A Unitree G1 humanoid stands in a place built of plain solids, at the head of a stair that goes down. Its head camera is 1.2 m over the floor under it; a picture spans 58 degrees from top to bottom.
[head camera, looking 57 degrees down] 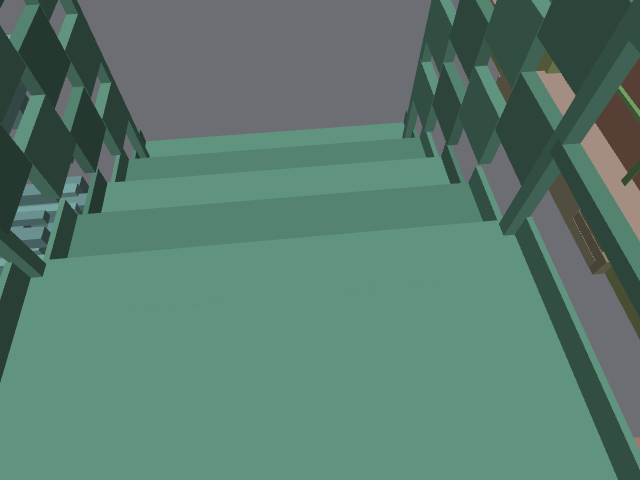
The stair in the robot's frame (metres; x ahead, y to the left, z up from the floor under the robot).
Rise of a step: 0.16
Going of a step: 0.30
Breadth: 1.60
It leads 6 degrees to the left of straight ahead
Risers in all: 5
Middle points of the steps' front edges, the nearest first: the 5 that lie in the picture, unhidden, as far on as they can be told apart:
0.78 0.13 0.00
1.08 0.17 -0.16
1.38 0.20 -0.32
1.68 0.23 -0.48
1.98 0.26 -0.64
